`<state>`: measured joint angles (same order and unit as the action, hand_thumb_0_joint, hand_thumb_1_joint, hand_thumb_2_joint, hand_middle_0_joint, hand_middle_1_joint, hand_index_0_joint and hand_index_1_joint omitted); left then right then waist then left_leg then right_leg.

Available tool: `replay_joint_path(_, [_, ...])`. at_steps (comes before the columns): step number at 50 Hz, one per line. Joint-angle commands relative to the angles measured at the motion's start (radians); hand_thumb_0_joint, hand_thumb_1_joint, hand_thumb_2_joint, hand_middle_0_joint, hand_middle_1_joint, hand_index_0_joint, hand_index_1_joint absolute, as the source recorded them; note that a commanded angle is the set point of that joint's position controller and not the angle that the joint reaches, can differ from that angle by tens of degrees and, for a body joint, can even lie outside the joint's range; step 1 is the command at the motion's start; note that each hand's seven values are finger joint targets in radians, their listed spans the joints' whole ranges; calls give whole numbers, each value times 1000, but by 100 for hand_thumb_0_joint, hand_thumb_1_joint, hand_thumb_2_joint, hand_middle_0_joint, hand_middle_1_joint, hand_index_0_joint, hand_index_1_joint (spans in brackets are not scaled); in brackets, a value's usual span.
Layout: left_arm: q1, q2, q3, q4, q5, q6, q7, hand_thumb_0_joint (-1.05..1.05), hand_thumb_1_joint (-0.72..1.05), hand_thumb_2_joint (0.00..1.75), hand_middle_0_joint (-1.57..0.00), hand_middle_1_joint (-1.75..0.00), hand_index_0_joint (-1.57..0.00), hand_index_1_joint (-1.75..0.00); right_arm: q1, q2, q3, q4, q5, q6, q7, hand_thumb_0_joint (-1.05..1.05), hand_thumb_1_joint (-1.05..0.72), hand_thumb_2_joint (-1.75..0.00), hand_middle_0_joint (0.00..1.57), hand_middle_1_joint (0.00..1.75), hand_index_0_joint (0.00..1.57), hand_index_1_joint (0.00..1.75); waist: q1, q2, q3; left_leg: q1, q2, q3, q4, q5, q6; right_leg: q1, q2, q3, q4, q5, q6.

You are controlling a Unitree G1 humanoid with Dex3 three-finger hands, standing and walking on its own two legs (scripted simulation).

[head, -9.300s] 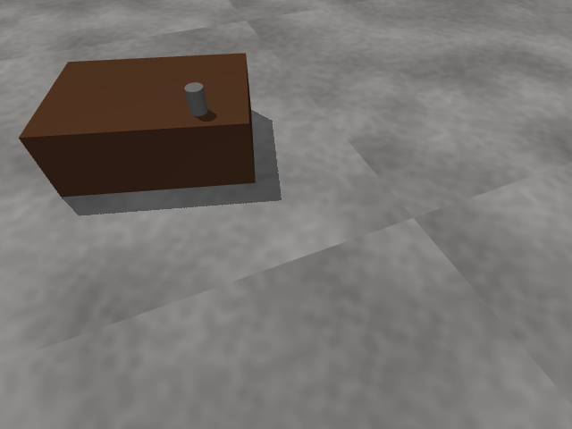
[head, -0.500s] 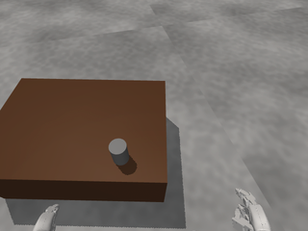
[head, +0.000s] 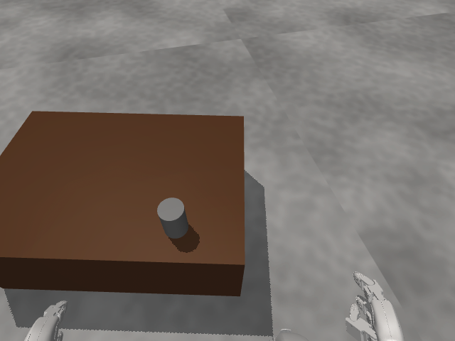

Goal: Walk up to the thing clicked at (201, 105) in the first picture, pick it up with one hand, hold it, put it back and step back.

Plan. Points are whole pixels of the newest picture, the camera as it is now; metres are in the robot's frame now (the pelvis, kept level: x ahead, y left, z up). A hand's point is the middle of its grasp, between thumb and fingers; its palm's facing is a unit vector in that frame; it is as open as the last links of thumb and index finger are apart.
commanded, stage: go down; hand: left
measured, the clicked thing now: (173, 218) +0.51 +0.17 -0.30
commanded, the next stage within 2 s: none
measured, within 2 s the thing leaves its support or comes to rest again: neither
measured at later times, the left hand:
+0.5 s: hand (59, 247) +0.30 +0.32 -0.02, palm faces +0.11 -0.98 -0.19, open 17.4 cm
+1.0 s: hand (52, 223) +0.34 +0.34 -0.01, palm faces +0.12 -0.98 -0.14, open 17.5 cm
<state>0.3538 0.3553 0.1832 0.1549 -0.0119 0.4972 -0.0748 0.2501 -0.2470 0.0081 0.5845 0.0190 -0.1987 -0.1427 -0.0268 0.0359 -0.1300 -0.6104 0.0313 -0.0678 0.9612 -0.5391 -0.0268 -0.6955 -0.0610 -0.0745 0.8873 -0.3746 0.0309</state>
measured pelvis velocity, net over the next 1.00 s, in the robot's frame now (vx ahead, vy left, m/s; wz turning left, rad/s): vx -0.03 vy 0.01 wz -0.02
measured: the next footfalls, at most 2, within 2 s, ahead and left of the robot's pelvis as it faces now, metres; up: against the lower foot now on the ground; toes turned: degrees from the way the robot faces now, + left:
none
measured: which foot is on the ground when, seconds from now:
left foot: down 0.00-1.00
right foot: down 0.00-1.00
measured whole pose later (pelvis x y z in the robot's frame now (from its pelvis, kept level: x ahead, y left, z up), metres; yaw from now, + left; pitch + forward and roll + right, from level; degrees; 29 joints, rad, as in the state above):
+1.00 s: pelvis -0.03 +0.01 -0.02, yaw -1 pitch +16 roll -2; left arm -0.50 0.71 0.51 1.04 -0.04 -0.10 -0.44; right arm 0.32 -0.29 0.05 0.69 -0.02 -0.23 -0.14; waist -0.08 -0.03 -0.08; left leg -0.81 0.03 -0.05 1.05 -0.51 -0.02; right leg -0.89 -0.06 -0.05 0.94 -0.32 0.03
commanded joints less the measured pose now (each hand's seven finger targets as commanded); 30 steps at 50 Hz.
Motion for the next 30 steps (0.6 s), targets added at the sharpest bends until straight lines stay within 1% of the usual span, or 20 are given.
replay_joint_path(1, [-114, 239, 120, -186, 10, -46, -1, 0, -57, 9, -7, -8, -7, -9, -48, -133, -49, -140, 0, -83, -35, 0, -87, -89, 20, 30, 20, 30, -13, 18, -134, -38, -43, 38, -136, 244, 29, 177, 38, 8, -123, 118, -25])
replay_joint_path(2, [-180, 252, 118, -164, 13, -56, -4, 0, -57, 9, -7, -8, -7, -9, -48, -138, -49, -132, 0, -90, -40, 0, -86, -89, 20, 30, 20, 30, -31, 18, -106, -51, -39, 34, -135, 217, 30, 138, 38, 10, -121, 97, -24])
replay_joint_path(4, [-288, 301, 154, -159, 8, -80, -6, 0, -56, 10, -7, -7, -6, -8, -40, -142, -46, -119, 1, -107, -52, 0, -86, -89, 20, 30, 20, 30, -40, 35, -125, -50, -37, 27, -133, 186, 31, 126, 35, 14, -115, 72, -23])
replay_joint_path(5, [-320, 305, 159, -131, 2, -92, -8, 0, -56, 8, -7, -6, -6, -7, -35, -144, -42, -109, 2, -113, -56, 0, -86, -89, 20, 30, 20, 30, -46, 28, -123, -55, -37, 26, -133, 171, 33, 119, 34, 18, -117, 64, -21])
replay_joint_path(6, [-354, 315, 170, -139, -10, -106, -12, 0, -55, 9, -7, -6, -6, -7, -32, -145, -39, -105, 5, -120, -60, 0, -86, -89, 20, 30, 20, 30, -43, 37, -133, -47, -37, 27, -137, 154, 33, 128, 32, 23, -119, 52, -21])
replay_joint_path(8, [-407, 339, 190, -87, -27, -136, -27, 0, -55, 8, -7, -5, -6, -6, -32, -155, -33, -80, 5, -134, -65, 0, -87, -89, 20, 30, 20, 30, -44, 34, -128, -50, -37, 26, -140, 140, 32, 135, 32, 23, -122, 46, -20])
replay_joint_path(10, [-476, 394, 219, -47, -37, -163, -50, 0, -56, 6, -7, -5, -6, -6, -28, -163, -30, -56, 5, -144, -69, 0, -87, -89, 20, 30, 20, 30, -38, 46, -158, -55, -41, 27, -138, 143, 35, 155, 28, 28, -125, 57, -19])
replay_joint_path(11, [-505, 398, 216, 12, -40, -172, -63, 0, -54, 7, -7, -5, -5, -6, -25, -162, -27, -44, 6, -146, -70, 0, -88, -89, 20, 30, 20, 30, -45, 37, -149, -69, -43, 29, -138, 144, 37, 159, 28, 29, -130, 57, -20])
replay_joint_path(12, [-558, 406, 218, 46, -45, -184, -81, 0, -55, 6, -7, -5, -6, -5, -19, -165, -26, -31, 4, -152, -68, 0, -87, -89, 20, 30, 20, 30, -43, 56, -145, -65, -43, 30, -145, 134, 37, 158, 29, 29, -128, 53, -21])
replay_joint_path(13, [-596, 440, 239, 103, -43, -195, -93, 0, -55, 6, -8, -4, -6, -5, -15, -169, -29, -14, 3, -153, -68, 0, -88, -89, 20, 30, 20, 30, -43, 73, -160, -63, -44, 31, -145, 153, 35, 160, 29, 31, -127, 64, -24])
replay_joint_path(15, [-626, 454, 256, 225, -46, -217, -126, 0, -54, 5, -8, -3, -6, -4, 9, -174, -31, 5, 1, -152, -64, 0, -88, -89, 20, 30, 20, 30, -37, 65, -166, -69, -41, 30, -147, 184, 35, 166, 33, 23, -122, 89, -28])
replay_joint_path(17, [-681, 467, 261, 299, -47, -246, -162, 0, -54, 4, -8, -3, -6, -4, 35, -182, -36, 22, -2, -152, -54, 0, -88, -89, 20, 30, 20, 30, -24, 101, -174, -53, -34, 21, -162, 225, 25, 159, 40, 13, -104, 111, -37])
replay_joint_path(19, [-706, 518, 298, 349, -45, -279, -198, 0, -57, 3, -9, -4, -7, -5, 62, -189, -42, 25, -4, -147, -47, 0, -89, -89, 20, 30, 20, 30, -5, 113, -225, -32, -33, 22, -159, 286, 20, 178, 43, 9, -99, 148, -41])
replay_joint_path(20, [-702, 496, 284, 411, -46, -295, -219, 0, -55, 3, -8, -4, -7, -4, 64, -183, -37, 19, -4, -146, -41, 0, -89, -89, 20, 30, 20, 30, -11, 78, -205, -52, -32, 22, -158, 291, 23, 179, 45, 4, -99, 154, -40])
replay_joint_path(23, [-750, 520, 305, 468, -52, -365, -268, 0, -60, 2, -8, -4, -7, -5, 89, -190, -41, 24, -8, -144, -29, 0, -89, -90, 20, 30, 20, 30, -1, 75, -209, -72, -26, 24, -148, 320, 22, 164, 48, 5, -83, 174, -43])
replay_joint_path(24, [-768, 522, 306, 507, -51, -388, -283, 0, -61, 2, -9, -4, -8, -5, 98, -193, -42, 22, -9, -141, -25, 0, -90, -90, 20, 30, 20, 30, -9, 68, -210, -81, -25, 25, -141, 327, 22, 149, 48, 6, -78, 180, -44])
replay_joint_path(25, [-740, 514, 314, 534, -56, -408, -294, 0, -61, 1, -9, -4, -8, -4, 98, -196, -42, 6, -8, -140, -21, 0, -90, -90, 20, 30, 20, 30, 0, 61, -217, -77, -22, 25, -140, 355, 19, 150, 50, 3, -70, 200, -45])
replay_joint_path(27, [-761, 515, 311, 533, -57, -446, -312, 0, -61, 2, -9, -4, -8, -5, 115, -202, -50, 5, -10, -128, -12, 0, -90, -90, 20, 30, 20, 30, 6, 77, -231, -62, -15, 18, -142, 363, 15, 132, 53, 4, -57, 202, -49])
replay_joint_path(29, [-724, 508, 320, 575, -60, -469, -321, 0, -61, 1, -9, -4, -8, -4, 128, -198, -45, 0, -11, -117, -6, 0, -90, -90, 20, 30, 20, 30, 8, 68, -246, -56, -7, 11, -139, 420, 8, 133, 57, 0, -42, 233, -54])
replay_joint_path(30, [-795, 531, 331, 503, -64, -493, -323, 0, -61, 2, -9, -3, -7, -4, 142, -209, -58, 5, -15, -112, -6, 0, -90, -90, 20, 30, 20, 30, 5, 97, -293, -31, -10, 18, -128, 462, 4, 149, 55, 3, -32, 265, -55])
